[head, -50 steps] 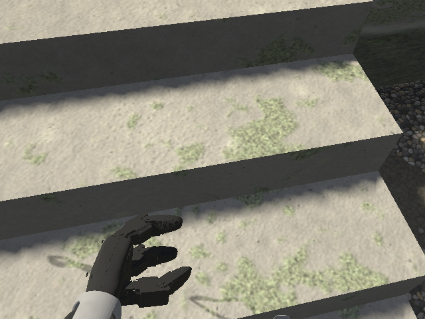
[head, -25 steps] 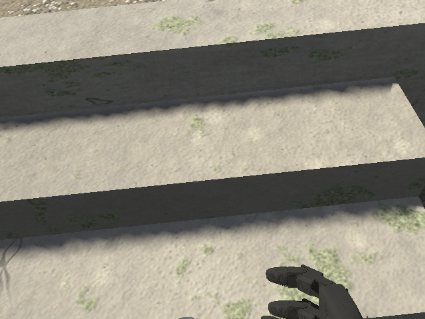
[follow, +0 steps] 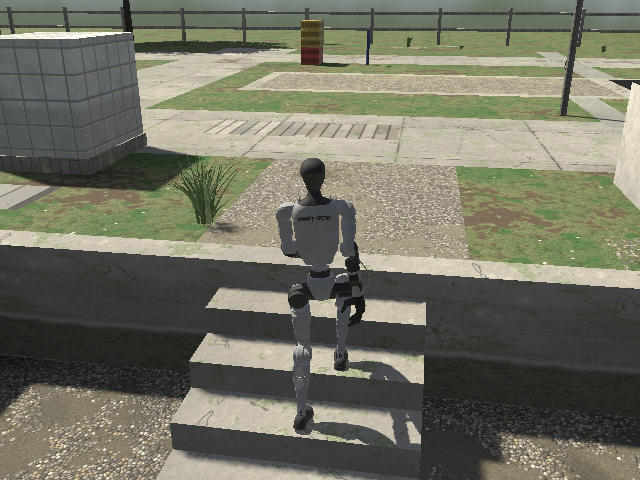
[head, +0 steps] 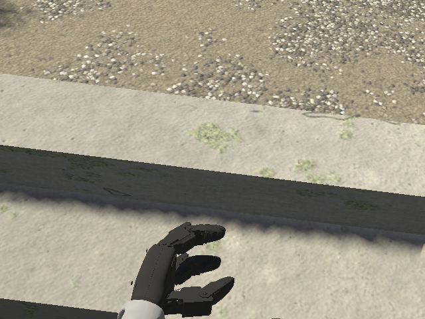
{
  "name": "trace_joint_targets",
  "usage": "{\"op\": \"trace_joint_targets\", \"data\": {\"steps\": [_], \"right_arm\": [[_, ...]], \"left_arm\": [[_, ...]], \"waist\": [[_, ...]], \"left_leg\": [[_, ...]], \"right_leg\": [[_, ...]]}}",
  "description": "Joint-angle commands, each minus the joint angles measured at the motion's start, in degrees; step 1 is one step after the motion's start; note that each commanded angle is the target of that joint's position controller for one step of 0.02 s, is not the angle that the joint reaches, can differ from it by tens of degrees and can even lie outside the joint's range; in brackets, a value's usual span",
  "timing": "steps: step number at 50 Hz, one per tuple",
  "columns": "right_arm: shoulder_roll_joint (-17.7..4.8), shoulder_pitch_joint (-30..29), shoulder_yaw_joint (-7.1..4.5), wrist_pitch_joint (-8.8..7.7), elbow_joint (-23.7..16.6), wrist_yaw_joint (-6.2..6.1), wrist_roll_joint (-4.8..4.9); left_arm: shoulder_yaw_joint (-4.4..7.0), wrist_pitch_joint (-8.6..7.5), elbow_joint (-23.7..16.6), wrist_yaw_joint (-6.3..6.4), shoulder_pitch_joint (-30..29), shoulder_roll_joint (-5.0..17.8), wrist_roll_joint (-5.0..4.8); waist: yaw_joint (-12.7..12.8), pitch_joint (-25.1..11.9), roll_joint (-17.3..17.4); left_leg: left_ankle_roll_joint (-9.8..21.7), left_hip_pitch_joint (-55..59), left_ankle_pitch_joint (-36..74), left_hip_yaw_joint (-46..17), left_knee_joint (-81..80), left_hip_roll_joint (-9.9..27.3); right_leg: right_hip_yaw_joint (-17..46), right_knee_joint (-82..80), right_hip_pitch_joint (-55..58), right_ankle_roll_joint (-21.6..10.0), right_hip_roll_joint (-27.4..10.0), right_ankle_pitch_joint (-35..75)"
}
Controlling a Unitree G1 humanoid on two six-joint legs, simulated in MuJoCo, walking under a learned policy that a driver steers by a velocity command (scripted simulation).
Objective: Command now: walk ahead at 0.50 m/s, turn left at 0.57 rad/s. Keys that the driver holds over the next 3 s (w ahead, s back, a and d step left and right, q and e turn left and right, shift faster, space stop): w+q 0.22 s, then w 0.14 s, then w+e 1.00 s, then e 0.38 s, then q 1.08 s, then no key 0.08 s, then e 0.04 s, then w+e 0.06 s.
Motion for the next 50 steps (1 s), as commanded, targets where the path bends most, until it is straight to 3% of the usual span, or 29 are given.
{"op": "trace_joint_targets", "data": {"steps": [1, 2, 3, 4, 5, 6, 7, 9, 12, 14, 16, 19, 24, 26, 27, 28, 29, 30, 31, 32, 33, 34, 36, 37, 38, 41, 44, 47, 50], "right_arm": [[-17.2, -15.1, -3.54, -3.69, -8.5, -0.34, -1.94], [-6.5, -12.9, -2.16, -4.66, -11.4, 1.96, -0.99], [-8.9, -14.8, -2.72, -5.18, -11.6, 4.75, -2.62], [-7.9, -21.1, -2.89, -4.31, -16.1, 6.03, -1.16], [-5.3, -24.1, -1.66, -2.87, -19.6, 6.59, -1.04], [-4.7, -22.1, -1.56, -1.84, -19.9, 6.45, -0.4], [-3.7, -17.6, -0.98, -1.07, -19.4, 6.17, 0.59], [0.0, -14.6, 0.61, -0.37, -19.5, 5.6, 2.56], [-1.3, -19.6, 1.81, 0.42, -21.9, 4.49, 1.2], [-3.4, -23.4, 1.55, 0.49, -23.4, 3.4, 0.04], [-3.8, -23.4, 1.03, 0.82, -21.9, 2.16, 1.03], [-3.9, -34.1, 1.2, 0.43, -25.3, 1.75, 1.32], [1.2, -49.1, 4.72, -1.8, -33.5, 4.76, 1.76], [2.4, -56.5, 6.18, -3.19, -38.4, 5.95, 1.98], [1.9, -53.5, 6.74, -3.6, -37.7, 7.52, 1.79], [2.6, -54.3, 6.35, -3.71, -38.0, 7.24, 2.04], [-3.3, -44.7, 3.06, -3.78, -34.7, 6.54, 2.08], [-9.8, -27.4, -0.87, -3.92, -30.4, 5.53, 2.57], [-16.6, -13.1, -4.13, -3.43, -26.3, 4.0, 1.52], [-26.6, -4.5, -7.56, -2.43, -22.9, 2.4, -0.85], [-25.0, -4.4, -6.78, -1.85, -20.7, 1.45, -1.69], [-22.1, -9.1, -5.83, -1.77, -18.2, 2.43, -1.47], [-11.7, -17.3, -3.65, -1.45, -13.2, 3.41, -0.02], [-5.5, -19.3, -2.25, -1.95, -11.5, 3.75, -1.24], [-2.9, -20.9, -1.93, -2.4, -8.6, 3.68, -1.58], [-2.3, -19.7, -1.85, -2.71, -7.8, 2.76, -1.31], [-4.1, -18.8, -0.76, -2.19, -7.4, 1.47, -3.5], [-6.7, -14.5, -0.14, -0.99, -6.0, 0.59, -2.83], [-11.0, -13.9, -0.72, -0.12, -8.0, -0.48, -3.44]], "left_arm": [[12.15, -0.91, 3.3, 0.57, 32.4, 25.7, 0.34], [13.49, 0.89, 7.2, 1.37, 34.3, 28.0, 2.38], [12.66, 2.48, 7.1, 3.54, 30.4, 22.2, 2.16], [10.81, 3.79, 9.7, 4.35, 24.8, 14.8, 0.39], [8.99, 4.47, 13.2, 4.1, 22.6, 7.8, 0.22], [8.18, 4.4, 16.3, 3.77, 21.2, 3.5, 0.9], [7.45, 3.75, 18.7, 2.94, 20.1, 0.9, 1.68], [8.29, 3.31, 21.8, 1.38, 20.9, 2.4, 0.91], [8.97, 2.57, 21.6, 0.02, 19.6, 7.8, 1.33], [9.19, 2.15, 21.0, 0.82, 21.6, 11.2, 1.5], [9.47, 2.01, 21.0, 1.54, 26.8, 13.6, 1.79], [10.48, 2.71, 23.5, 2.73, 37.6, 14.7, 0.89], [11.34, 5.58, 25.2, 5.7, 43.1, 13.9, 0.01], [11.31, 6.56, 25.7, 6.48, 43.9, 13.1, -1.48], [11.87, 7.37, 23.9, 6.13, 38.4, 16.0, -1.77], [12.42, 6.96, 25.3, 5.49, 43.6, 17.6, -2.75], [11.79, 5.86, 27.1, 3.7, 46.2, 18.8, -1.37], [11.19, 4.22, 26.4, 1.91, 42.6, 20.8, -0.04], [11.94, 2.1, 24.8, 1.44, 39.7, 20.8, -1.38], [11.36, -0.09, 23.8, 0.89, 40.7, 17.4, -1.61], [12.47, -0.51, 26.2, -0.13, 37.9, 15.7, -2.18], [13.17, -0.02, 25.1, -0.74, 35.0, 11.6, -4.06], [11.98, 2.7, 16.6, -0.78, 20.7, 7.3, -3.87], [11.93, 3.57, 15.0, -1.17, 19.3, 7.7, -4.27], [11.65, 4.6, 13.8, -1.34, 19.6, 7.7, -4.14], [9.44, 7.44, 12.3, -1.06, 22.2, 3.9, -3.58], [9.55, 9.37, 11.3, 0.0, 20.4, 6.6, -2.2], [8.58, 10.14, 7.3, -0.06, 16.5, 7.2, -1.8], [7.95, 9.48, 0.3, -1.06, 6.6, 10.9, -2.18]], "waist": [[24.2, -28.1, 6.3], [18.0, -32.4, -26.0], [17.2, -26.9, -19.8], [12.6, -10.4, -12.4], [8.6, -0.7, -3.4], [4.2, 4.7, 1.9], [1.2, 5.6, 1.5], [-1.3, 8.1, 0.4], [-1.6, 7.9, -0.4], [0.0, 5.8, -2.0], [2.6, 2.1, -3.1], [8.9, 6.3, -5.1], [13.1, 11.3, -4.2], [13.7, 12.3, -4.3], [10.2, 10.2, -3.3], [10.5, 6.0, -7.7], [5.9, -0.5, -8.5], [-4.1, -10.4, -16.9], [-10.1, -21.0, -14.8], [-10.1, -32.7, 6.7], [-8.0, -35.9, 8.9], [-4.4, -28.3, 8.1], [0.1, -8.2, 11.2], [2.9, -3.5, 9.3], [6.1, -0.6, 7.1], [8.8, 4.1, 6.9], [9.6, 7.4, 5.3], [9.9, 12.2, 2.2], [8.4, 12.9, 1.1]], "left_leg": [[6.7, -8.4, 83.7, -4.2, 31.7, 6.9], [2.6, -33.8, 17.5, -1.7, 57.4, -6.3], [0.7, -40.7, 4.8, -6.9, 80.9, -7.1], [0.6, -48.0, 4.0, -2.1, 90.8, -4.2], [1.4, -51.5, 4.6, 1.7, 96.4, -2.2], [2.6, -52.0, 5.9, 2.8, 97.2, 0.0], [3.3, -51.8, 5.4, 2.9, 101.5, 0.9], [4.0, -56.5, 6.1, 3.3, 101.8, 2.5], [1.1, -56.1, 15.2, 6.9, 89.4, 3.4], [-2.5, -55.4, 18.3, 8.6, 83.0, 3.6], [-4.2, -62.0, 17.0, 7.7, 90.5, 4.5], [-4.6, -81.6, 5.9, 5.5, 93.0, 6.9], [-7.5, -97.3, -7.1, 11.6, 90.6, 17.0], [-6.7, -81.6, -4.1, 12.1, 77.0, 18.8], [-5.5, -57.0, -2.8, 19.7, 58.4, 16.3], [-4.6, -36.4, -9.1, 21.1, 53.1, 11.8], [-2.3, -21.2, -10.4, 30.9, 54.3, 3.2], [1.1, -7.3, -4.8, 23.9, 52.9, 1.7], [6.4, 11.2, -2.5, 1.8, 45.2, 11.6], [11.8, 20.7, -6.8, -26.9, 19.9, 26.6], [11.5, 15.9, -12.0, -39.3, 5.2, 31.8], [8.0, 6.1, -16.0, -33.7, 2.8, 33.4], [1.5, -9.0, -19.9, -9.3, 9.1, 29.0], [-1.6, -13.9, -15.1, -0.3, 12.5, 26.2], [-2.9, -17.0, -13.9, 4.7, 10.1, 24.3], [-3.9, -16.9, -3.9, 16.8, 4.2, 23.1], [-1.9, -17.4, 0.2, 22.5, -0.7, 24.2], [-2.5, -9.4, 2.3, 24.7, -1.8, 24.6], [-3.6, -8.0, 1.0, 31.4, -6.2, 21.6]], "right_leg": [[25.7, -22.7, 61.0, -7.9, -7.4, -8.5], [61.7, -49.0, 76.7, -17.5, -21.7, -8.9], [74.9, -56.2, 69.9, -17.4, -24.1, -14.1], [61.6, -54.3, 55.7, -13.5, -22.7, -19.5], [49.3, -51.2, 44.0, -10.8, -21.0, -18.0], [36.2, -47.0, 36.0, -7.4, -19.0, -14.2], [29.1, -48.0, 32.7, -5.0, -17.7, -9.1], [16.7, -51.2, 32.0, -2.2, -16.0, -1.3], [3.7, -54.6, 27.4, -2.6, -12.7, 4.3], [2.5, -57.3, 29.0, -5.0, -12.7, 5.2], [6.0, -57.2, 41.4, -6.3, -16.7, 6.9], [11.2, -59.2, 61.8, -6.0, -20.9, 5.2], [14.7, -64.5, 73.9, -5.2, -22.3, 4.5], [12.9, -71.6, 62.6, -4.8, -21.0, 9.1], [6.1, -77.6, 49.3, -5.7, -17.5, 11.4], [6.7, -76.9, 43.6, -5.8, -17.7, 28.1], [2.9, -66.9, 46.2, -6.6, -16.6, 65.5], [3.9, -53.0, 49.5, -4.8, -16.3, 96.2], [6.5, -33.5, 36.5, 0.4, -12.5, 91.5], [10.9, -13.9, 30.6, 3.1, -4.1, 45.2], [15.6, 13.6, 29.0, 5.1, 0.8, 15.2], [20.0, 29.3, 22.9, 4.2, -0.1, 12.1], [14.5, 37.0, 10.8, -0.5, -4.5, 14.8], [14.8, 37.9, 10.6, -3.7, -5.7, 15.8], [14.0, 37.7, 10.7, -5.7, -5.1, 15.4], [14.3, 34.0, 5.2, -5.9, -2.9, 13.6], [11.2, 49.1, -1.5, -3.2, 1.3, 14.9], [12.5, 60.6, -17.1, -2.9, 1.7, 9.3], [7.4, 43.3, -17.3, -2.2, -1.2, 10.3]]}}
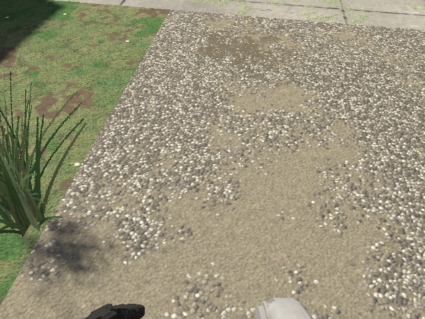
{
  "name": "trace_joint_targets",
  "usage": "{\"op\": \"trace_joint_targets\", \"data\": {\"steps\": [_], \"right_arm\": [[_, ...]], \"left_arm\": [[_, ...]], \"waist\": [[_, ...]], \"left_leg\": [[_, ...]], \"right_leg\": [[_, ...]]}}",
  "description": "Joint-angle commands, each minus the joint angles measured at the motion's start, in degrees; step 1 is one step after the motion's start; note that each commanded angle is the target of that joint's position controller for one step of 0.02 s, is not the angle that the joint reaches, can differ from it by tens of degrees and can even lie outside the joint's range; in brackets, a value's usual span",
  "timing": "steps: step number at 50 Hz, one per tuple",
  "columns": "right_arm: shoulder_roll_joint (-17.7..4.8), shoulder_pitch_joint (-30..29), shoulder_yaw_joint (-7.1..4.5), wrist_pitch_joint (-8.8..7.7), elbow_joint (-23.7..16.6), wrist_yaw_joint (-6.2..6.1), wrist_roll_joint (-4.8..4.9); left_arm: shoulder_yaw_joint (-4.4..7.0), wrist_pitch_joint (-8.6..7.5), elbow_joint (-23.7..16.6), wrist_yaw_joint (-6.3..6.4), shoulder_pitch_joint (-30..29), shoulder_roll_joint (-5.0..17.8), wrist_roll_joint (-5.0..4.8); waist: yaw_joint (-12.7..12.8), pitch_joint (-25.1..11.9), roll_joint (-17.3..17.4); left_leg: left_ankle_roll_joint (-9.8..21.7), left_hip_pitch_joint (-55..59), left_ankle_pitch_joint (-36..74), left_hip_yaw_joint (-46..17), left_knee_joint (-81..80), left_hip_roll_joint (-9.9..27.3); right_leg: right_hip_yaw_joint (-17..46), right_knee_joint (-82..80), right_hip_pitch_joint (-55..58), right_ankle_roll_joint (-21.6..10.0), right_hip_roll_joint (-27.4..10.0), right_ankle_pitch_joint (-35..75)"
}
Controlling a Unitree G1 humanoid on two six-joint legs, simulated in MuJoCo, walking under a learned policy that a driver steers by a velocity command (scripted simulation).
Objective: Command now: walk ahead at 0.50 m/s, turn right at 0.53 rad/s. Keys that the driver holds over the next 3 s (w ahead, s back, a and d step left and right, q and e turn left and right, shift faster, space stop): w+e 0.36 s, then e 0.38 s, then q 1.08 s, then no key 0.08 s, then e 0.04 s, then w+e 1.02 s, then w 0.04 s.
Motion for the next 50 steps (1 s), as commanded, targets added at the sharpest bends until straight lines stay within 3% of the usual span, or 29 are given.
{"op": "trace_joint_targets", "data": {"steps": [1, 3, 4, 5, 7, 8, 9, 10, 11, 12, 13, 15, 16, 18, 20, 21, 23, 26, 30, 35, 36, 37, 38, 39, 40, 41, 42, 45, 50], "right_arm": [[-8.3, -7.6, -0.89, -0.89, -7.2, -1.67, -0.45], [-13.3, -4.7, -2.64, -0.93, -6.1, -3.08, 1.22], [-14.1, -3.4, -3.36, -0.69, -6.0, -3.46, 1.98], [-16.2, -7.7, -3.87, -0.77, -6.7, -2.93, 2.74], [-19.6, -6.5, -4.67, 0.06, -7.7, -2.03, 4.2], [-20.9, -10.6, -4.97, 0.45, -10.1, -1.67, 4.68], [-20.6, -12.2, -5.33, 0.28, -12.5, -2.03, 5.64], [-9.5, -11.3, -3.05, -1.33, -16.3, -0.9, 4.69], [-10.3, -15.6, -3.62, -4.24, -18.1, 1.27, 3.35], [-8.7, -16.8, -4.13, -5.46, -18.4, 2.8, 5.02], [-6.3, -20.1, -3.22, -6.12, -20.2, 3.88, 4.42], [-2.2, -20.4, -1.57, -6.45, -20.8, 4.46, 1.58], [-1.9, -18.6, -1.17, -6.51, -21.7, 4.49, 0.62], [0.5, -16.6, 0.44, -6.28, -22.0, 4.36, 1.18], [-2.3, -17.6, 0.36, -6.1, -21.8, 3.26, 2.15], [-4.0, -20.9, 0.11, -6.01, -23.0, 2.49, 1.57], [-5.2, -28.3, -0.64, -6.24, -25.7, 0.57, 0.39], [-4.5, -36.5, -0.81, -5.94, -28.2, -0.62, 1.37], [-6.0, -41.8, -1.76, -4.94, -29.3, 0.4, 4.06], [-12.6, -30.9, -5.09, -5.27, -25.7, 1.35, 3.93], [-12.7, -24.2, -5.53, -5.42, -23.6, 1.05, 3.99], [-13.5, -14.8, -5.87, -5.49, -21.0, 0.34, 3.34], [-12.2, -14.8, -4.91, -4.98, -21.3, -0.49, 2.44], [-14.2, -15.6, -5.05, -4.76, -22.2, -0.89, -0.2], [-10.6, -21.6, -4.91, -4.15, -24.7, -1.35, 0.64], [-6.5, -24.3, -3.36, -3.47, -26.0, -1.56, 1.44], [-7.3, -24.5, -2.63, -2.69, -25.7, -1.25, 1.76], [-11.6, -25.0, -3.53, -1.9, -24.3, -0.27, 2.91], [-15.0, -18.3, -5.67, -0.1, -24.1, -0.37, 2.46]], "left_arm": [[-0.48, 0.02, -6.9, -0.38, -5.1, 3.7, 0.82], [-1.97, -0.07, -9.3, -0.89, -7.1, 0.5, 0.84], [-1.97, -0.15, -9.6, -1.27, -8.7, 0.5, 0.5], [-1.33, -0.48, -8.5, -1.88, -5.4, -0.1, -0.18], [2.19, -1.71, -6.1, -1.45, 1.7, 6.3, -0.63], [4.04, -2.33, -4.2, -1.38, 10.1, 10.2, -1.07], [6.78, -2.64, -2.1, -1.64, 17.9, 15.9, -0.08], [8.59, -1.87, -0.5, -1.3, 17.8, 23.4, -0.35], [7.87, -2.34, -1.5, -0.23, 16.9, 21.4, 0.91], [5.77, -3.39, 1.0, 0.01, 19.9, 15.0, 2.23], [3.49, -4.06, 4.0, -0.74, 21.7, 7.5, 2.7], [1.98, -5.21, 6.6, -0.63, 18.1, 1.5, 2.45], [2.08, -5.7, 7.0, -0.59, 17.6, 2.0, 2.63], [2.28, -6.28, 7.8, -0.9, 17.3, 3.7, 1.67], [2.37, -5.94, 4.9, -0.55, 14.1, 5.0, 1.16], [2.66, -5.74, 4.2, 0.04, 14.6, 5.7, 0.69], [2.83, -5.53, 3.7, 1.32, 18.9, 6.4, 1.38], [3.4, -4.43, 4.7, 3.91, 26.1, 7.7, 0.65], [4.14, -3.03, 3.5, 5.06, 26.6, 8.5, 0.74], [5.36, -2.36, -0.1, 4.89, 19.7, 9.9, -0.13], [5.5, -2.56, -2.3, 4.79, 15.6, 10.4, -0.33], [4.86, -2.94, -4.5, 3.63, 12.6, 9.9, -0.07], [2.66, -3.24, -5.7, 2.65, 15.4, 2.7, 2.18], [3.4, -2.99, -4.1, 2.2, 30.7, 6.0, 0.37], [4.0, -2.24, -1.7, 2.16, 30.1, 11.6, 0.63], [4.42, -1.55, -2.7, 1.95, 21.7, 13.9, 1.28], [4.0, -1.12, -3.8, 2.03, 18.4, 12.7, 2.1], [2.48, -1.48, -7.2, 2.68, 15.4, 8.6, 2.46], [1.97, -2.0, -8.6, 5.96, 10.9, 8.7, 2.37]], "waist": [[3.3, 12.1, 3.4], [3.4, 9.6, 7.8], [2.0, 10.0, 5.7], [5.8, 6.5, 6.8], [8.6, -0.6, 12.1], [12.0, -5.2, 15.2], [14.1, -7.5, 14.0], [6.6, -10.2, -12.9], [6.1, -15.8, -12.2], [4.6, -10.0, -6.2], [2.9, -3.5, -1.0], [-1.6, 2.0, 3.5], [-2.5, 0.8, 1.2], [-4.1, 1.8, 4.8], [-4.2, 4.0, 9.0], [-3.0, 5.2, 8.7], [0.7, 3.3, 3.3], [5.6, -0.7, -4.6], [5.9, -2.7, -8.2], [0.6, -4.4, -6.4], [-3.0, -6.0, -5.2], [-5.7, -13.3, -2.2], [-2.0, -15.0, 8.7], [5.3, -21.6, 23.0], [4.1, -17.9, 15.9], [2.2, -10.8, 8.8], [3.3, -8.4, 3.1], [5.4, -0.3, 3.5], [1.9, -6.6, 7.6]], "left_leg": [[6.5, -9.3, 6.9, -2.7, -20.4, 10.4], [8.3, -3.8, 9.0, -0.6, -27.2, 11.5], [8.7, -2.4, 13.0, 0.4, -28.0, 10.8], [9.4, -4.2, 36.3, 3.9, -26.7, 9.9], [12.2, 3.5, 93.4, 2.3, -11.3, 10.6], [12.5, 6.9, 105.1, 0.2, 1.1, 10.8], [9.7, 0.0, 89.9, -4.5, 18.9, 8.3], [3.5, -23.1, 18.9, -9.8, 39.7, -6.5], [4.2, -32.1, 8.8, -28.4, 58.6, -13.9], [6.1, -37.5, 10.2, -31.5, 68.8, -12.7], [8.6, -39.3, 13.2, -31.5, 73.4, -11.7], [11.6, -43.7, 15.8, -30.1, 75.9, -7.3], [12.7, -44.4, 15.4, -30.4, 82.1, -7.2], [12.4, -50.8, 15.3, -29.4, 83.2, -6.9], [10.0, -52.9, 17.4, -26.9, 72.2, -5.6], [8.5, -51.5, 17.6, -24.4, 62.7, -5.5], [6.8, -48.6, 22.8, -19.7, 50.7, -7.1], [5.1, -48.3, 28.0, -18.9, 31.7, -10.4], [3.8, -46.0, 24.0, -20.7, 12.3, -14.2], [5.4, -22.6, 23.7, -23.6, -3.6, -16.3], [5.5, -14.6, 30.7, -25.0, -11.0, -13.5], [7.8, 1.5, 37.3, -29.5, -9.9, -5.5], [11.0, 13.4, 62.2, -37.2, 0.7, 4.6], [27.2, 19.7, 57.2, -63.9, -1.7, 19.5], [27.3, 11.1, 35.0, -65.5, -7.0, 16.4], [23.0, 1.8, 23.1, -55.3, -8.8, 9.4], [18.8, -6.2, 12.5, -50.4, -11.0, 4.9], [15.3, -21.0, 7.9, -42.9, -13.8, -4.4], [16.4, -13.2, 11.6, -45.7, -11.9, -3.2]], "right_leg": [[-3.3, -12.6, -2.8, 1.4, -4.7, 2.0], [-6.1, -25.6, 1.6, 1.1, -9.3, -3.4], [-7.7, -33.3, 7.0, 0.3, -9.4, -6.3], [-11.5, -39.1, 22.0, -2.3, -6.9, -9.1], [-17.3, -43.3, 34.3, -5.4, 3.2, -22.2], [-13.8, -54.5, 41.9, -7.3, 5.6, -19.6], [1.8, -69.2, 52.1, -9.6, 5.2, -16.5], [37.8, -96.5, 64.8, -16.3, -4.6, -36.2], [64.5, -113.6, 68.9, -14.5, -10.0, -53.4], [62.5, -115.5, 63.9, -8.5, -12.9, -45.1], [56.9, -110.4, 54.7, -6.3, -10.5, -40.2], [38.6, -99.8, 44.7, -2.8, -5.2, -29.7], [36.0, -101.0, 46.1, -1.3, -2.8, -25.1], [27.5, -99.5, 48.1, -0.2, -1.6, -12.5], [21.1, -100.2, 46.7, 0.8, -0.8, -1.6], [19.2, -102.0, 44.5, 2.0, 0.6, 1.1], [19.1, -105.2, 45.0, 3.0, 0.7, 13.9], [19.1, -104.1, 56.2, 5.4, -0.3, 27.5], [23.5, -103.7, 68.7, 6.2, -2.5, 29.4], [25.6, -90.9, 70.0, 7.3, 0.7, 41.5], [24.5, -83.5, 69.1, 7.8, 2.6, 39.1], [21.1, -68.8, 63.1, 7.9, 4.9, 20.1], [14.9, -56.9, 48.6, 6.5, 10.2, -28.1], [16.9, -40.8, 38.0, 8.9, 10.7, -33.7], [14.6, -33.4, 35.4, 10.2, 5.4, -24.4], [11.1, -32.8, 34.7, 11.0, 4.2, -18.8], [9.2, -33.6, 36.4, 10.7, 2.9, -15.4], [4.7, -44.0, 39.2, 10.1, -0.5, -10.3], [3.8, -60.0, 37.3, 10.5, -0.8, -13.9]]}}
Over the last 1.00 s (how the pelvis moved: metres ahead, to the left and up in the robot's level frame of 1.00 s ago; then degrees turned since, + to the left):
0.54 0.20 0.31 0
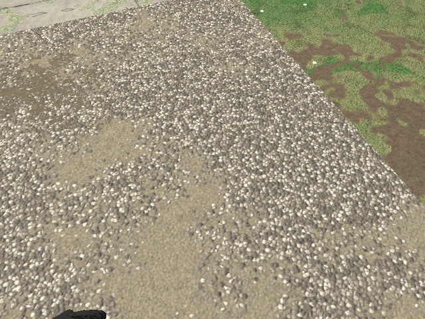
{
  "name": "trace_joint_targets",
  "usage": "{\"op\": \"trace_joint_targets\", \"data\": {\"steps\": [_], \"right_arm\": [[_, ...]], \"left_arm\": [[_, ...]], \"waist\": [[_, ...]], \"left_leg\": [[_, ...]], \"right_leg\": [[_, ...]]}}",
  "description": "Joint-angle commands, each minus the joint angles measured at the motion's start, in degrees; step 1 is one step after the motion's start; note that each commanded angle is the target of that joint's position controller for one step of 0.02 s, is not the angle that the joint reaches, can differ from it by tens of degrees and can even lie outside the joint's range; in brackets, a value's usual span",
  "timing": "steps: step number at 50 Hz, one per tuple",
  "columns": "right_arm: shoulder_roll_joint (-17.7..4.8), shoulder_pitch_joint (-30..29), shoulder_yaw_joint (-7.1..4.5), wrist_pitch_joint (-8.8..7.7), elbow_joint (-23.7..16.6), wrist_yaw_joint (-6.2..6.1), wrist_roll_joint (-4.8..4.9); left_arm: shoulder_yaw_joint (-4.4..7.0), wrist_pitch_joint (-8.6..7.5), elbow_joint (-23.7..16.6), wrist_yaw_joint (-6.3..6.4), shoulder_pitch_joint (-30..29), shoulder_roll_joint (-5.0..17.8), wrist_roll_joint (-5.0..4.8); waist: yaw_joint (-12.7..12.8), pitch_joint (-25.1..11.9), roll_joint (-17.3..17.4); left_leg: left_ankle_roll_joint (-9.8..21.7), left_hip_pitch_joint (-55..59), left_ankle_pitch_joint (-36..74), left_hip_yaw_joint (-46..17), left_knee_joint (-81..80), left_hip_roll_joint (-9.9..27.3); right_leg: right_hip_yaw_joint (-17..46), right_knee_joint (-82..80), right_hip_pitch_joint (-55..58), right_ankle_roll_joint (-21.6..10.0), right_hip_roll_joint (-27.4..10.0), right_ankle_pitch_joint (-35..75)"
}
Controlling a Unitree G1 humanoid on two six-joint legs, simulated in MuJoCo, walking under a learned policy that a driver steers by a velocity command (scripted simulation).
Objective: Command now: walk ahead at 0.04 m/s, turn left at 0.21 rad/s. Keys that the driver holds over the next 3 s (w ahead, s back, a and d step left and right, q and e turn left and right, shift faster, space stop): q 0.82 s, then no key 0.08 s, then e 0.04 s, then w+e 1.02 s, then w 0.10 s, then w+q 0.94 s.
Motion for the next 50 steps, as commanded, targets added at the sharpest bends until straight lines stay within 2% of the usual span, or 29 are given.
{"op": "trace_joint_targets", "data": {"steps": [1, 5, 8, 10, 11, 12, 13, 14, 15, 16, 17, 18, 21, 23, 26, 30, 33, 34, 35, 36, 37, 38, 39, 40, 41, 43, 47, 49, 50], "right_arm": [[-9.7, -2.9, -3.09, 0.26, -6.1, -0.52, 0.21], [-9.2, -0.9, -3.45, 1.65, -6.2, -1.1, 0.9], [-8.7, 0.9, -3.86, 3.05, -6.1, -1.28, 0.98], [-8.7, 1.4, -4.19, 3.88, -6.1, -1.4, 1.41], [-8.5, 1.1, -4.3, 4.14, -6.3, -1.45, 2.06], [-7.8, 1.8, -4.21, 4.06, -6.2, -1.41, 2.41], [-5.6, 2.9, -3.8, 3.92, -6.2, -1.23, 2.37], [-6.6, -1.7, -4.49, 2.62, -8.8, -0.85, 2.59], [-11.2, -2.0, -5.88, 1.74, -7.7, -0.51, 1.0], [-12.0, -0.1, -6.43, 2.05, -5.8, -0.21, 1.45], [-10.2, 2.6, -6.01, 3.09, -3.8, -0.5, 1.21], [-8.8, 4.3, -5.56, 3.91, -3.1, -0.48, 1.03], [-6.4, 1.2, -4.44, 4.27, -4.8, -0.91, 1.82], [-5.2, -3.8, -3.51, 3.94, -7.0, -0.7, 1.68], [-3.3, -6.7, -2.16, 3.39, -9.3, 0.57, 1.47], [-5.4, -5.6, -2.67, 3.5, -9.8, 1.82, 1.75], [-5.6, -1.5, -3.28, 3.4, -8.7, 2.64, 2.08], [-7.2, 0.7, -4.01, 3.11, -8.0, 2.13, 2.05], [-12.7, 4.2, -5.79, 2.86, -8.2, 1.21, 1.89], [-18.5, 4.1, -6.56, 2.47, -9.4, 0.72, 0.48], [-14.3, 7.0, -5.74, 1.5, -9.2, 1.05, -0.43], [-12.9, 4.5, -5.07, 0.92, -9.2, 0.91, -0.53], [-11.9, 0.5, -4.97, 0.74, -9.8, 0.5, 0.39], [-10.8, -2.9, -4.45, 0.95, -10.6, 0.27, 1.65], [-10.5, -5.1, -4.13, 1.04, -11.1, 0.23, 1.71], [-8.9, -5.4, -3.44, 0.92, -11.1, 0.19, 0.69], [-7.3, -4.4, -2.69, 0.71, -10.0, -0.2, 0.21], [-6.8, -1.3, -2.4, 0.59, -8.0, 0.08, 0.22], [-8.9, 0.7, -3.0, 0.5, -7.0, 0.4, 0.35]], "left_arm": [[1.0, -0.32, -2.3, 1.82, 4.0, 3.6, -0.19], [1.59, -0.29, -1.8, 1.81, 1.7, 3.9, -0.72], [1.93, -1.33, -0.5, 0.87, 1.3, 4.1, -1.45], [2.36, -1.9, 1.1, -0.09, 3.4, 4.2, -2.18], [2.78, -2.07, 2.4, -0.47, 5.4, 4.4, -2.35], [3.57, -2.12, 3.2, -0.55, 7.3, 6.3, -1.62], [4.4, -1.8, 2.7, -0.3, 8.4, 9.4, 0.13], [5.7, -1.78, 2.9, -0.95, 5.6, 12.7, 2.71], [5.48, -2.34, 1.2, -0.57, 2.9, 10.1, 2.73], [4.75, -2.62, 0.2, -0.06, -0.6, 7.2, 1.73], [3.94, -2.87, -0.8, 0.18, -3.1, 5.6, 0.6], [3.48, -2.92, -1.0, 0.32, -4.4, 5.1, -0.32], [2.82, -2.09, -0.6, 0.49, -2.2, 5.3, 0.46], [3.32, -1.31, 0.4, 0.72, 1.8, 6.3, 0.31], [4.77, -0.58, 1.3, 0.65, 3.7, 9.8, -0.11], [5.88, -0.35, 2.5, -0.34, 4.2, 12.2, -1.02], [6.06, -0.37, 3.9, -0.3, 3.4, 11.7, -2.67], [5.67, -0.51, 5.6, -0.3, 6.5, 10.2, -2.42], [4.85, -0.95, 5.0, -0.36, 7.0, 7.3, -0.59], [3.09, -1.76, 0.8, -0.38, 2.5, 3.6, 1.48], [4.32, -1.94, 0.4, 0.06, -3.3, 7.3, 0.18], [4.7, -1.65, 0.5, 0.2, -4.7, 8.2, -1.15], [4.86, -1.05, 1.8, 0.61, -3.5, 7.4, -0.72], [5.14, -0.42, 2.2, 1.02, -2.6, 7.9, -0.05], [5.42, -0.29, 2.7, 1.13, -1.0, 7.9, 0.17], [5.36, -0.31, 4.1, 1.07, 1.9, 7.2, -0.11], [3.98, -0.37, 4.3, 0.88, 1.4, 4.7, -0.74], [3.2, -0.79, 4.4, -0.23, 1.3, 3.7, -1.27], [3.32, -1.08, 3.9, -0.76, 0.5, 4.5, -1.82]], "waist": [[2.1, -10.7, 6.5], [1.0, -9.1, 9.1], [0.1, -8.2, 10.2], [1.0, -7.7, 11.1], [2.3, -7.3, 10.6], [2.8, -7.9, 9.1], [2.5, -9.1, -0.6], [2.6, -3.6, -20.5], [2.6, -3.7, -13.7], [0.9, -3.6, -8.6], [-0.4, -3.7, -5.9], [-0.7, -2.3, -5.5], [1.3, -1.3, -6.6], [4.3, -1.5, -6.9], [6.1, -3.2, -8.9], [6.0, -3.9, -10.4], [3.0, -4.8, -10.3], [2.4, -5.9, -6.8], [1.7, -9.4, 4.4], [1.2, -10.2, 21.6], [-4.0, -13.7, 13.4], [-2.5, -10.1, 9.9], [-0.3, -7.9, 6.8], [1.1, -6.2, 6.6], [2.7, -6.1, 7.9], [3.6, -8.0, 8.3], [2.8, -8.4, 8.3], [0.8, -8.2, 9.4], [-0.5, -6.2, 11.3]], "left_leg": [[7.7, 10.5, -10.2, -21.9, -9.1, 13.7], [6.5, 8.4, -17.8, -23.9, -9.7, 13.0], [6.0, 8.2, -18.6, -25.7, -10.0, 12.6], [5.3, 8.8, -19.6, -26.9, -9.9, 12.4], [4.0, 7.3, -20.9, -26.2, -9.0, 11.0], [1.4, 1.8, -24.3, -24.1, -6.4, 8.6], [-1.5, -6.9, -31.2, -17.1, 7.6, 4.0], [-3.7, -20.5, -33.5, -3.3, 20.8, -2.9], [-6.3, -20.2, -29.7, -4.6, 33.3, 2.3], [-7.1, -17.5, -25.5, -4.5, 38.7, 2.7], [-8.2, -15.1, -22.4, -3.7, 44.3, 2.7], [-9.2, -14.9, -19.9, -3.3, 49.8, 3.1], [-11.3, -15.7, -14.1, 0.0, 51.2, 5.1], [-12.4, -18.0, -12.9, 1.0, 42.8, 7.1], [-12.6, -12.4, -16.9, 3.7, 31.8, 9.7], [-10.0, -3.9, -20.5, 7.9, 21.2, 8.7], [-5.3, 5.4, -11.8, 9.4, 4.4, 6.5], [-3.3, 13.4, -4.8, 7.6, -1.9, 5.6], [0.2, 26.9, 13.9, -6.0, -2.2, 15.1], [12.6, 33.0, 31.8, -25.5, -0.7, 30.0], [16.7, 30.7, 24.1, -26.0, -3.1, 30.4], [13.8, 26.8, 16.6, -21.3, -3.7, 27.1], [10.3, 23.3, 10.7, -17.9, -3.5, 23.3], [8.5, 19.4, 9.5, -15.7, -3.9, 21.2], [7.8, 15.4, 10.8, -13.5, -4.0, 19.2], [8.0, 13.5, 12.7, -11.2, -3.8, 17.8], [7.8, 14.0, 9.1, -10.1, -4.0, 17.5], [7.8, 12.5, -12.9, -10.7, -7.6, 17.3], [8.5, 11.7, -22.3, -12.9, -9.9, 18.3]], "right_leg": [[-1.3, -7.4, 0.2, 0.3, 0.8, 0.4], [-0.6, -16.2, 3.9, -0.2, 1.7, 2.4], [-1.1, -25.0, 8.2, -1.6, 3.2, 2.3], [-1.5, -35.0, 12.9, -3.5, 4.0, 4.4], [-2.3, -43.0, 17.7, -5.1, 3.8, 8.1], [-0.7, -46.5, 25.9, -7.0, -0.1, 10.7], [9.6, -48.2, 32.9, -11.9, -12.6, 11.5], [23.7, -52.7, 28.5, -19.2, -23.7, 23.3], [22.0, -52.4, 25.3, -19.8, -24.6, 22.9], [15.8, -51.3, 22.8, -16.4, -20.0, 22.2], [10.6, -50.8, 20.5, -13.9, -16.2, 21.9], [7.4, -51.1, 18.6, -13.5, -14.9, 22.5], [0.9, -51.6, 19.4, -14.7, -12.2, 23.2], [0.2, -50.8, 25.8, -15.6, -13.0, 24.9], [-1.5, -49.4, 27.8, -16.7, -15.2, 28.4], [-2.5, -46.9, 26.3, -17.2, -18.1, 33.8], [-4.7, -40.7, 25.2, -13.3, -17.7, 32.6], [-7.6, -36.2, 21.4, -9.7, -15.5, 28.5], [-13.0, -22.3, 9.1, -4.0, -11.3, 12.8], [-12.6, -8.0, -9.7, 1.0, -2.9, -14.4], [-4.0, -0.6, -10.9, 1.4, -2.6, -14.9], [-2.8, 1.7, -11.0, 0.9, -3.2, -10.5], [-1.9, 0.7, -10.7, 0.8, -3.8, -5.7], [-1.6, -0.6, -9.3, 1.3, -3.8, -2.1], [-2.3, -0.4, -6.0, 1.6, -3.0, 1.2], [-3.4, -0.1, -2.7, 1.9, -1.7, 4.9], [-3.5, -11.1, 0.8, 1.6, -2.8, 6.4], [-5.2, -19.0, 5.3, 0.6, -3.4, 6.4], [-6.5, -20.6, 5.8, -0.1, -2.6, 4.8]]}}
Over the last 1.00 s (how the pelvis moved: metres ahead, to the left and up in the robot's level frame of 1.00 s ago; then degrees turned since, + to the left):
0.46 -0.10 0.16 -31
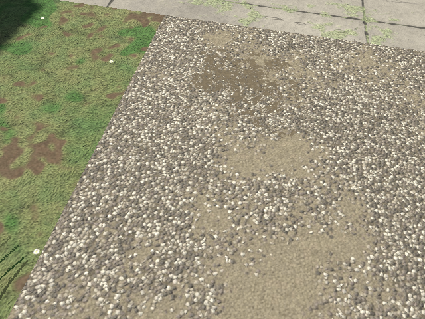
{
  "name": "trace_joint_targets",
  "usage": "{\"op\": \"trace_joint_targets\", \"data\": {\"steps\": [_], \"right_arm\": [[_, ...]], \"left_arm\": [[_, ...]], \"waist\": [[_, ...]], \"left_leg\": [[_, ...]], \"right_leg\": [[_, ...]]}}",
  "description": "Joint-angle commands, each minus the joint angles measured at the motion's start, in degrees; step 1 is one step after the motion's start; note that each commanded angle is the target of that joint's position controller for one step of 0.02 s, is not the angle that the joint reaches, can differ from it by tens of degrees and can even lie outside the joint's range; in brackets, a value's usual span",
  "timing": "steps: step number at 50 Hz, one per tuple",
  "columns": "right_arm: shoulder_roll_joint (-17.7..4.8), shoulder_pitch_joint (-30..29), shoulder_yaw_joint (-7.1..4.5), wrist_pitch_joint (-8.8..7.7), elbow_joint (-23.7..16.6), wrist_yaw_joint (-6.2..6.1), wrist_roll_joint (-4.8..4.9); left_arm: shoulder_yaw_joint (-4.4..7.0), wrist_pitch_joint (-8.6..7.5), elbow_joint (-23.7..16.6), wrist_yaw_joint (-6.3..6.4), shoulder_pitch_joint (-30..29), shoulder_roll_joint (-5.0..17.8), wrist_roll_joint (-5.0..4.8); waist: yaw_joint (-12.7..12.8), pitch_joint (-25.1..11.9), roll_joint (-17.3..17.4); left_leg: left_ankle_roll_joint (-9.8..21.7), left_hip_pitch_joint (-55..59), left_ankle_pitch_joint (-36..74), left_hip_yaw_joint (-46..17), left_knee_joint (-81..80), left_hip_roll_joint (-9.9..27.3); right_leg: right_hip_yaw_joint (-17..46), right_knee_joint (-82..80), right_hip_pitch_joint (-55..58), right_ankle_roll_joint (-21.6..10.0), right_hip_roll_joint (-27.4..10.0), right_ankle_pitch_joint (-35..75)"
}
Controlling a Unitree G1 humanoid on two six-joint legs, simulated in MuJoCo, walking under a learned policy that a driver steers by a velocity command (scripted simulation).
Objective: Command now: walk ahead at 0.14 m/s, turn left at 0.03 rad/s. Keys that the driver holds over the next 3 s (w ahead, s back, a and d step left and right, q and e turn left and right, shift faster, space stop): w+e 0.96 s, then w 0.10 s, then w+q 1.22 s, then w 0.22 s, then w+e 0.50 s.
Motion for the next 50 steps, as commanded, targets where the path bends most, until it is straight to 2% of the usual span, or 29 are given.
{"op": "trace_joint_targets", "data": {"steps": [1, 4, 6, 8, 9, 10, 11, 12, 14, 15, 17, 19, 21, 25, 27, 28, 29, 30, 31, 32, 33, 34, 35, 36, 38, 41, 45, 48, 50], "right_arm": [[-10.2, 3.1, -2.88, -1.15, -1.6, 0.33, -0.01], [-11.0, 3.9, -3.21, -2.06, -0.4, 0.46, 0.71], [-10.6, 2.2, -3.06, -2.46, 0.1, 0.57, 1.61], [-7.6, 0.4, -2.17, -3.08, 0.2, 0.79, 1.42], [-3.7, -2.6, -1.09, -3.69, -1.2, 1.1, 0.63], [-3.9, -4.4, -1.14, -5.15, -4.0, 1.22, 0.36], [-7.2, -7.8, -2.2, -6.23, -4.8, 1.16, 1.73], [-7.8, -7.7, -2.51, -6.98, -4.6, 1.67, 2.6], [-6.9, -7.3, -2.32, -7.86, -3.5, 2.24, 1.1], [-6.8, -7.4, -2.54, -7.95, -3.1, 2.24, 0.32], [-5.5, -7.6, -2.17, -7.72, -2.0, 2.58, 0.69], [-3.4, -10.8, -1.32, -7.7, -1.8, 2.82, 0.61], [-2.6, -14.0, -1.03, -7.57, -2.1, 3.18, 1.01], [-6.5, -14.4, -2.5, -7.63, -2.7, 3.17, 2.13], [-8.9, -8.8, -3.99, -8.09, -1.4, 2.67, 1.59], [-10.6, -3.2, -4.94, -8.26, -0.4, 2.13, 1.16], [-14.1, 7.5, -5.87, -8.17, 0.4, 1.42, 0.01], [-17.8, 13.1, -6.48, -7.64, 2.4, 1.45, -1.1], [-12.7, 11.6, -5.35, -7.45, 1.9, 1.26, -0.5], [-8.9, 8.6, -4.41, -6.95, 1.5, 0.68, 0.21], [-7.7, 6.5, -3.98, -6.51, 1.7, 0.41, 0.28], [-6.9, 4.6, -3.68, -6.33, 2.3, 0.52, -0.22], [-5.8, 2.8, -3.3, -6.5, 2.5, 0.76, -0.79], [-5.6, 1.9, -3.31, -6.8, 3.2, 0.77, -0.61], [-6.6, 1.6, -3.66, -7.46, 5.1, 0.81, -0.1], [-8.9, 1.8, -4.39, -7.59, 7.0, 0.76, -0.14], [-11.5, 2.9, -4.71, -6.84, 8.7, 0.45, 0.58], [-13.6, 5.5, -5.19, -5.92, 10.2, 0.56, 1.58], [-15.1, 6.9, -5.49, -5.32, 11.2, 0.75, 2.2]], "left_arm": [[0.31, -1.54, -5.3, -1.32, -3.1, 4.1, -1.37], [0.39, -2.92, -6.2, -2.37, -3.9, 4.6, -1.69], [0.17, -3.99, -4.6, -3.12, 0.1, 3.0, -1.5], [0.62, -4.43, -1.6, -3.29, 7.7, 3.2, -1.3], [1.28, -4.7, -0.5, -3.09, 14.0, 5.8, -1.33], [3.3, -4.76, -0.6, -3.34, 16.9, 12.5, -1.77], [2.91, -5.21, -1.3, -3.69, 18.7, 10.5, -1.12], [2.28, -5.57, -1.9, -3.52, 16.8, 8.2, -0.49], [1.74, -5.41, -3.3, -3.05, 13.5, 6.9, -0.6], [1.21, -5.02, -3.5, -2.72, 12.2, 5.9, -0.64], [0.9, -4.46, -3.5, -2.1, 11.6, 5.5, -0.71], [1.19, -4.04, -3.3, -1.62, 11.8, 6.3, -0.88], [1.93, -3.75, -2.9, -1.44, 13.3, 8.6, -1.29], [2.6, -3.51, -2.4, -1.4, 14.0, 10.1, -2.6], [2.71, -2.95, -3.0, -1.48, 12.2, 9.9, -1.92], [2.21, -2.83, -3.3, -1.47, 12.0, 8.2, -1.47], [0.92, -2.91, -5.4, -1.56, 10.3, 5.0, -0.34], [-0.74, -3.6, -6.9, -1.29, 17.8, -0.9, -1.53], [0.27, -3.95, -5.0, -1.48, 19.1, 4.9, -3.06], [1.27, -3.76, -5.5, -1.84, 13.4, 8.1, -3.04], [1.28, -3.68, -6.5, -2.09, 8.6, 8.2, -1.99], [1.39, -3.67, -7.5, -2.41, 5.6, 7.4, -1.23], [1.53, -3.22, -7.4, -2.79, 5.4, 6.7, -1.47], [1.41, -2.67, -7.1, -2.9, 6.0, 5.8, -1.93], [0.81, -1.84, -7.5, -3.17, 4.9, 3.8, -1.64], [0.45, -1.65, -8.4, -3.33, 1.1, 3.5, -1.14], [-0.15, -2.29, -9.6, -4.97, -6.0, 2.8, -1.41], [0.09, -2.32, -11.5, -5.97, -10.5, 3.5, -1.86], [0.7, -2.31, -12.4, -6.17, -10.3, 4.4, -1.51]], "waist": [[-3.5, -1.4, 13.2], [-3.9, 2.8, 10.4], [-1.2, 3.3, 8.3], [2.4, 2.3, 5.9], [4.3, 1.1, -1.5], [4.2, 1.6, -16.5], [7.0, 3.9, -13.3], [5.5, 5.4, -9.0], [3.6, 5.5, -3.4], [2.6, 5.0, -2.9], [1.9, 4.7, -3.7], [2.5, 5.3, -3.7], [3.9, 5.1, -5.1], [3.0, 3.9, -6.9], [-0.6, 1.0, -7.4], [-3.4, -3.6, -6.6], [-8.3, -12.8, -2.2], [-4.6, -21.2, 18.5], [-4.9, -18.2, 18.3], [-5.7, -10.2, 13.1], [-5.3, -5.3, 7.5], [-4.0, -1.8, 6.1], [-2.2, 0.2, 6.8], [-1.3, 1.5, 8.0], [-0.1, 3.4, 7.1], [-0.3, 4.6, 5.5], [-2.8, 5.3, 4.1], [-4.2, 6.3, 4.4], [-3.0, 5.4, 5.2]], "left_leg": [[11.0, 2.7, -16.1, -15.3, -14.6, 15.8], [11.1, 4.5, -20.2, -17.7, -15.4, 18.2], [9.8, 1.4, -20.1, -14.7, -13.9, 17.0], [6.7, -5.1, -18.0, -9.2, -7.3, 13.2], [2.8, -12.2, -13.0, -2.2, 6.9, 8.3], [-2.2, -27.0, -13.4, 7.4, 22.8, -0.1], [-2.7, -35.0, -19.3, 1.8, 33.0, 1.4], [-2.2, -37.6, -14.4, -0.5, 37.5, 3.9], [-2.3, -37.4, -4.9, -0.2, 36.2, 5.7], [-2.9, -34.7, -1.5, -0.1, 33.6, 6.5], [-4.9, -28.8, 2.8, 2.4, 26.5, 5.3], [-6.2, -21.7, 7.2, 4.1, 16.7, 3.3], [-6.7, -15.9, 9.7, 4.8, 8.9, 1.6], [-5.5, -8.8, 11.3, 2.3, 1.6, 1.5], [-3.2, -0.3, 9.3, 3.8, -1.8, 0.7], [-1.4, 9.8, 9.9, 3.5, -2.6, 2.4], [3.0, 26.7, 4.9, -6.8, -1.2, 12.7], [11.7, 43.4, -5.6, -35.2, -7.3, 27.5], [12.4, 40.2, -15.5, -42.3, -11.7, 28.0], [10.5, 32.9, -15.6, -32.1, -12.0, 26.1], [9.0, 24.8, -8.6, -23.9, -12.1, 23.7], [8.2, 17.9, -3.4, -18.8, -13.6, 21.3], [7.7, 13.2, -0.1, -14.1, -15.3, 19.3], [7.5, 10.7, 2.3, -10.5, -17.0, 18.5], [8.2, 7.5, 7.6, -5.5, -19.2, 18.5], [8.4, 8.4, 14.8, 0.6, -20.0, 18.9], [6.2, 10.4, 15.5, 7.9, -19.7, 17.7], [4.7, 15.7, 16.9, 10.3, -18.5, 18.9], [4.2, 18.2, 29.3, 11.5, -14.3, 19.7]], "right_leg": [[-1.8, -6.6, 2.5, -2.1, -0.2, -2.3], [-2.1, -13.7, 2.3, -5.8, 0.0, -5.7], [-4.0, -22.2, 10.5, -8.5, 1.3, -1.0], [-1.8, -26.7, 22.9, -10.8, 1.6, 0.8], [10.5, -31.8, 29.9, -13.8, -6.3, -3.2], [32.6, -39.6, 36.5, -22.3, -16.0, -12.1], [41.0, -43.7, 37.4, -26.1, -18.8, -15.4], [37.7, -43.0, 37.4, -24.7, -17.4, -14.4], [29.4, -42.9, 35.4, -22.0, -13.3, -6.4], [25.6, -43.2, 33.5, -20.6, -11.3, -1.6], [19.2, -43.8, 28.9, -19.0, -8.1, 6.1], [14.2, -42.7, 23.0, -17.3, -5.4, 12.3], [13.3, -41.7, 19.9, -16.7, -4.8, 13.6], [19.2, -38.8, 22.2, -15.4, -8.0, 15.2], [18.9, -31.9, 22.9, -13.3, -6.6, 25.1], [16.4, -23.4, 20.3, -11.2, -3.3, 29.9], [13.6, -6.9, 10.8, -8.8, 0.2, 20.5], [8.3, 13.3, -8.4, -5.4, 7.4, -12.5], [10.0, 22.5, -14.6, -4.7, 3.5, -12.2], [7.9, 24.8, -16.9, -4.5, 0.7, -6.9], [6.2, 24.1, -15.3, -4.6, -1.5, -2.5], [6.0, 22.4, -13.5, -4.8, -2.8, -0.1], [6.2, 21.1, -11.1, -5.0, -4.0, 1.0], [6.0, 19.7, -9.8, -5.0, -4.5, 1.5], [5.5, 16.7, -9.7, -4.7, -5.0, 1.6], [5.1, 8.2, -11.7, -3.9, -5.4, 7.7], [1.0, -6.3, -7.7, -5.1, -4.6, 17.6], [-1.6, -13.1, -6.4, -7.1, -3.5, 15.6], [-3.8, -16.1, -1.7, -9.3, -0.7, 9.9]]}}
Over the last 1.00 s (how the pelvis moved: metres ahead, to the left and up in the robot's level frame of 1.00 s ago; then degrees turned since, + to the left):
0.01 0.02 0.01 32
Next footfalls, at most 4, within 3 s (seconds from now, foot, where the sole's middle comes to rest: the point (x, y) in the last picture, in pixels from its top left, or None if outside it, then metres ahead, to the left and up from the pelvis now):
0.18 right None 0.05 -0.13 -0.77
0.58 left None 0.39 0.04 -0.77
1.06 right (322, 315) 0.53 -0.34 -0.77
1.62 left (291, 211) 0.91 -0.29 -0.77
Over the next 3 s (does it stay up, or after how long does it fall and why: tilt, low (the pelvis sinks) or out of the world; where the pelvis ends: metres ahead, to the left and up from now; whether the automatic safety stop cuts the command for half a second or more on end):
stays up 1.46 -0.37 0.00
